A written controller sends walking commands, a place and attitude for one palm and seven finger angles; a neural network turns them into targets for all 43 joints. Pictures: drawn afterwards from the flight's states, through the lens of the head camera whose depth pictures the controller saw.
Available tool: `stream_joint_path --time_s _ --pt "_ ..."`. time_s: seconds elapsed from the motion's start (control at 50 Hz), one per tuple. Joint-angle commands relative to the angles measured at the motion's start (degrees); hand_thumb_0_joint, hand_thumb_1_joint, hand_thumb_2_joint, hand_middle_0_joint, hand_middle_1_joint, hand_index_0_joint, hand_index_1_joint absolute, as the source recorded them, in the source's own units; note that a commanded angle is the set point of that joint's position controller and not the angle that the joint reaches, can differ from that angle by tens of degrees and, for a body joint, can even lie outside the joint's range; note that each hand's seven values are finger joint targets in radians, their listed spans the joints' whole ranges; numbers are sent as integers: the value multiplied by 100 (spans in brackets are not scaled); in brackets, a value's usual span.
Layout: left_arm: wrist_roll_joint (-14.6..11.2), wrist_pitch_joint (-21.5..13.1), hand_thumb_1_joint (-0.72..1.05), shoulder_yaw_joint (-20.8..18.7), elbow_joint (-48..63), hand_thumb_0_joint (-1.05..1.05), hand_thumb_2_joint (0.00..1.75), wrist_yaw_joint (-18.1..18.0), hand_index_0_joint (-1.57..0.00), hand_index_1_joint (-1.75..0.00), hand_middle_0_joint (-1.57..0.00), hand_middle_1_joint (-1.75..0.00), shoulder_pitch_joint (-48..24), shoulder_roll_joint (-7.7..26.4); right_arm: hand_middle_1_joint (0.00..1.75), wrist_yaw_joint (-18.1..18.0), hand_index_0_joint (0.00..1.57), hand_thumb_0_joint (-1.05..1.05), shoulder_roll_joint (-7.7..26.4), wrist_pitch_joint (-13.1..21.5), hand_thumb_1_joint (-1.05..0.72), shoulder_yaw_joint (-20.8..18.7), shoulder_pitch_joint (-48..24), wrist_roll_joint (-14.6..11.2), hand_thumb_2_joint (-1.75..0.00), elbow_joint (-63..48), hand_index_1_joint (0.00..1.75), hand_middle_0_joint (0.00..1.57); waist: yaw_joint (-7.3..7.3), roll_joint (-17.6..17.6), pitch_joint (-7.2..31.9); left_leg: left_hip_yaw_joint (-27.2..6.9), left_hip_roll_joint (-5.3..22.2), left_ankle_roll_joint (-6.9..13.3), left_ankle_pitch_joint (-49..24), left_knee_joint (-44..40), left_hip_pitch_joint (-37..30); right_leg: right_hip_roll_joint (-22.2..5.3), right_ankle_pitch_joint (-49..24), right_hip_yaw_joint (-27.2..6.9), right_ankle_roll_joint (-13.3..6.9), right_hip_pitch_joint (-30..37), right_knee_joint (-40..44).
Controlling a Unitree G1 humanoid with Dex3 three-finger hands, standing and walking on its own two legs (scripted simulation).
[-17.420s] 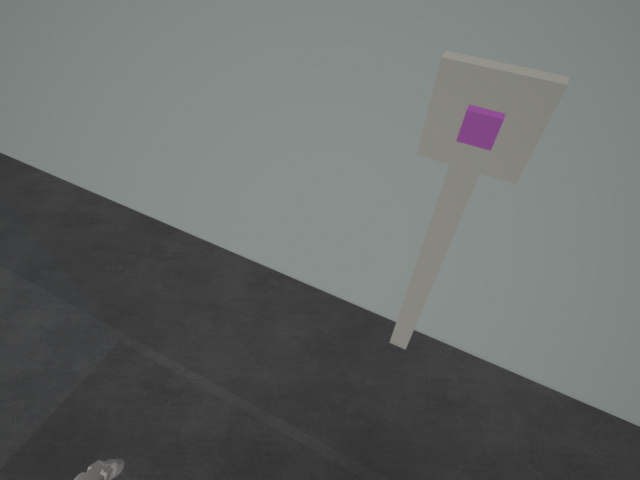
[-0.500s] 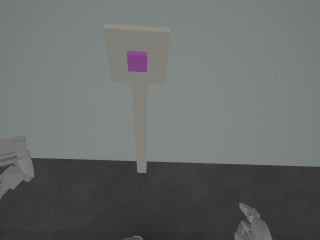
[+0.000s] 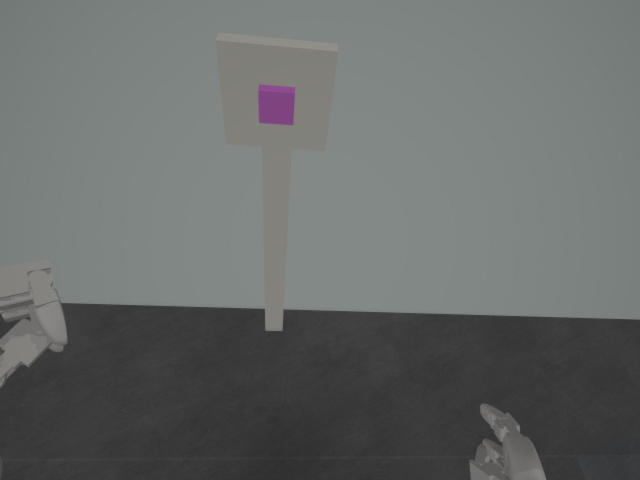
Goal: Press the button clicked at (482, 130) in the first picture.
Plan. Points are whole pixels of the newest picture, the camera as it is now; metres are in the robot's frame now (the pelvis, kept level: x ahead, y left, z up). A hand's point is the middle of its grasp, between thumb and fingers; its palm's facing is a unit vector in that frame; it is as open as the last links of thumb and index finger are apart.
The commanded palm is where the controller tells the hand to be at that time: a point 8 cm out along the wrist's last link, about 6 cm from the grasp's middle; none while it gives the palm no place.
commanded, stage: stop stepping back and stand still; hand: left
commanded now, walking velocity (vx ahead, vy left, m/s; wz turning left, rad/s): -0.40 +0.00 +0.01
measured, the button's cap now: (276, 104) +0.67 +0.13 +0.12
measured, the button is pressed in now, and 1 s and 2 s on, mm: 0 0 0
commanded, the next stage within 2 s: let the arm hang, fingers relaxed in 0.80 s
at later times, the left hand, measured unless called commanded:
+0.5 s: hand out of the picture +0.12 +0.27 +0.16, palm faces +0.40 -0.86 -0.32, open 3.1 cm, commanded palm +0.05 +0.30 +0.18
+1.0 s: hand (34, 468) +0.12 +0.28 +0.04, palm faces +0.22 -0.88 -0.42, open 3.0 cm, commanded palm none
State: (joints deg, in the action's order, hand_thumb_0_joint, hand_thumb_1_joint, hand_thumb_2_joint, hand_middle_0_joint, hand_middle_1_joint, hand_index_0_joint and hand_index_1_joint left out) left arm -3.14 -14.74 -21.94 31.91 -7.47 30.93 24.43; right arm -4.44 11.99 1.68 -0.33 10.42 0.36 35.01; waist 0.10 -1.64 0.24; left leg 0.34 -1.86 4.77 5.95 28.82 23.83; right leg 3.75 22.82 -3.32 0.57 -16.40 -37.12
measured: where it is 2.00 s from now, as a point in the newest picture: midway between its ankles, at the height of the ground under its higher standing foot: outside the picture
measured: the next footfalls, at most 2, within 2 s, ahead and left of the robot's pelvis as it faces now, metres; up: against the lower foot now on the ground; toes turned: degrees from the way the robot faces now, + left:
right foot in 0.24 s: -0.11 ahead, -0.12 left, +0.00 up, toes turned -4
left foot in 0.40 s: +0.00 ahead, +0.14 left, +0.00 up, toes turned +0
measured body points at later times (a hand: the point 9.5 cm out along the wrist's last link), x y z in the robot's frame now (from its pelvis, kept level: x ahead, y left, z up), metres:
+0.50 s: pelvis -0.09 +0.03 +0.00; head -0.11 +0.06 +0.45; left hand +0.09 +0.31 +0.18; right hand +0.03 -0.23 -0.08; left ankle -0.04 +0.10 -0.73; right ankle -0.16 -0.11 -0.71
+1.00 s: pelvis -0.10 +0.04 -0.01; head -0.11 +0.03 +0.44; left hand +0.11 +0.33 +0.06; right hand +0.06 -0.22 -0.11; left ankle -0.04 +0.14 -0.73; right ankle -0.12 -0.08 -0.73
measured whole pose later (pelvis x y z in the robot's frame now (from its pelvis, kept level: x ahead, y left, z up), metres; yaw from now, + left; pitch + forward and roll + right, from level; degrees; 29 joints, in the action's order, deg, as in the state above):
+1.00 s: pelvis -0.10 +0.04 -0.01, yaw +1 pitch +0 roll +0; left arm 1.4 -3.8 -10.1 0.3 -2.9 19.9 18.6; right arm -0.7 16.7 3.0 -1.4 10.7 1.0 42.7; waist -0.1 1.9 2.5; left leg 0.2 -1.8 2.3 14.4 36.5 22.1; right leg -1.4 24.4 2.8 0.0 -16.2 -40.7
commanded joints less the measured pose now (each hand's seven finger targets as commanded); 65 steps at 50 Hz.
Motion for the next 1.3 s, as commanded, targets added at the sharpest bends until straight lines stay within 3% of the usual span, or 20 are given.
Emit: stream_joint_path --time_s 0.0,0.16,0.2,0.24,0.26,0.36,0.42,0.46,0.5,0.54,0.62,0.68,0.74,0.8,0.86,0.88,0.96,1.04,1.14,1.28 --pt "-57 -367 90 -487 1675 0 90 -39 -130 -150 -130 -150 287 794 30 99 20 0 783 652 -90 -326 -368 106 -90 -975 30 20 86 874 1170 -1863 1913 369 310 -1750 -815 88 639 -175 -57 -200 -1670" --pt "-141 -15 90 -838 1833 0 90 -139 -130 -150 -130 -150 1008 1078 30 113 20 0 662 679 -90 -237 -350 103 -90 -1033 30 20 50 1550 1030 -501 741 -714 2303 -2108 -343 304 575 1032 -282 1326 1543" --pt "-137 -32 90 -899 1780 0 90 -114 -130 -150 -130 -150 1055 1156 30 103 20 0 606 522 -90 -215 -163 86 -90 -903 30 20 -53 45 832 99 120 -716 1165 480 -1577 -1045 246 -91 -633 -427 2854" --pt "-212 69 90 -994 1777 0 90 -222 -130 -150 -130 -150 421 1214 30 84 20 0 626 458 -90 -183 -330 171 -90 -772 30 20 -17 -516 742 -318 208 -695 989 2347 -1083 -2326 1002 -980 -1296 -1286 2971" --pt "-183 197 90 -686 1526 0 90 -173 -130 -150 -130 -150 159 927 30 62 20 0 659 491 -90 -251 -253 39 -90 -735 30 20 -81 -1101 590 -512 86 -704 1265 2881 -791 -2195 1729 -1199 -1305 -1485 2899" --pt "161 187 90 -219 921 0 90 -242 -130 -150 -130 -150 -626 666 30 -157 20 0 774 682 -90 -192 -412 -44 -90 -640 30 20 -141 164 -601 -155 443 -329 1059 -137 -962 -1277 286 35 -507 -723 1744" --pt "118 -33 90 -331 1626 0 90 -205 -130 -150 -130 -150 -607 806 30 -124 20 0 690 873 -90 -96 -133 -3 -90 -710 30 20 -181 1827 55 -2415 1381 -95 1083 -1573 -1450 -196 187 648 -66 -698 -197" --pt "150 -166 90 -469 2109 0 90 -218 -130 -150 -130 -150 -585 961 30 -25 20 0 582 1024 -90 -112 -240 103 -90 -698 30 20 -98 1654 124 -3302 1837 -16 2148 -2254 -1229 -226 796 40 -111 -923 -1515" --pt "120 -94 90 -499 1721 0 90 -237 -130 -150 -130 -150 332 741 30 92 20 0 556 1046 -90 -128 -279 54 -90 -737 30 20 21 845 329 -2172 1569 158 2228 -2153 -804 -336 309 197 -114 -286 -1069" --pt "120 -9 90 -465 1486 0 90 -235 -130 -150 -130 -150 869 552 30 134 20 0 575 949 -90 -119 -301 52 -90 -782 30 20 23 1405 312 -1316 1206 -94 2605 -2307 -202 -145 326 723 -123 492 -296" --pt "112 140 90 -511 1123 0 90 -231 -130 -150 -130 -150 1024 626 30 36 20 0 607 661 -90 -162 -230 74 -90 -874 30 20 -45 1039 218 -759 833 -371 2862 -1749 542 -89 226 937 -264 1636 1355" --pt "-9 87 90 -732 1059 0 90 -202 -130 -150 -130 -150 455 851 30 4 20 0 567 424 -90 -197 -209 128 -90 -810 30 20 -83 -647 206 -99 245 -484 1479 1332 451 -2018 1118 -1581 -1056 508 2825" --pt "74 48 90 -396 882 0 90 -246 -130 -150 -130 -150 132 490 30 33 20 0 627 594 -90 -229 -89 -17 -90 -711 30 20 -140 -579 146 -264 443 -447 1518 1769 420 -2053 219 -1189 -1124 459 2386" --pt "148 8 90 -294 1087 0 90 -292 -130 -150 -130 -150 -30 516 30 -52 20 0 582 690 -90 -143 -297 -6 -90 -678 30 20 -92 -151 -5 80 379 -339 744 122 -733 -1540 -849 -351 -709 185 1815" --pt "163 -86 90 -302 1406 0 90 -255 -130 -150 -130 -150 -257 650 30 -107 20 0 770 760 -90 -241 -406 -28 -90 -798 30 20 14 619 44 -627 908 -151 -409 -395 -1486 -784 -1090 194 -113 -72 1132" --pt "708 1001 90 1549 -3497 0 90 576 -130 -150 -130 -150 -466 -260 30 512 20 0 1806 772 -90 -517 -253 52 -90 523 30 20 -277 903 -322 -1014 1070 13 -1549 432 -680 -966 -1771 703 -84 -715 -172" --pt "513 1498 90 1630 -4545 0 90 724 -115 -134 -115 -134 -839 -597 30 405 20 0 1180 175 -90 -284 -95 181 -90 295 30 20 40 -33 134 -2071 1440 471 -624 -532 128 -515 409 327 -85 19 -538" --pt "482 1412 90 1745 -6193 0 90 722 -101 -118 -101 -118 -1421 -66 30 405 20 0 956 34 -90 -221 -156 91 -90 683 30 20 -73 -764 421 -561 330 -291 -203 320 -648 -1357 -1711 -413 -489 280 1226" --pt "372 1461 90 1994 -7889 0 90 640 -82 -98 -82 -98 -1589 -395 30 349 20 0 682 -125 -90 -76 6 93 -90 1459 30 20 -64 906 135 -812 627 -253 -521 -453 -1045 -884 -1301 -29 -285 474 1300" --pt "359 1468 90 2040 -9148 0 90 621 -57 -70 -57 -70 -1203 -694 30 255 20 0 497 -211 -90 -101 426 56 -90 2191 30 20 -73 548 -130 -876 687 -224 341 -865 -1265 -835 -824 86 -336 497 1782"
